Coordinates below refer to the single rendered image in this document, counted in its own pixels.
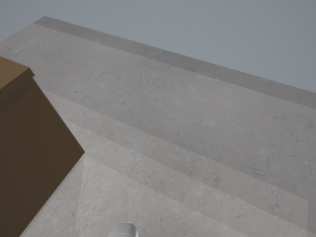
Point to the table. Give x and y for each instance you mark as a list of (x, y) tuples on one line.
[(37, 149)]

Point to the robot left thigh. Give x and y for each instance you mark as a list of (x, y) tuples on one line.
[(124, 230)]

